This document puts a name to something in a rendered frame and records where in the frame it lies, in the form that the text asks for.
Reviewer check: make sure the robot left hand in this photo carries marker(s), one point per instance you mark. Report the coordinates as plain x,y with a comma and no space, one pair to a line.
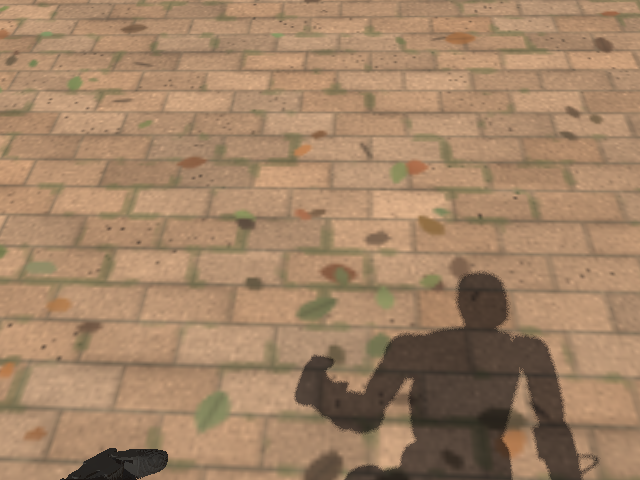
121,465

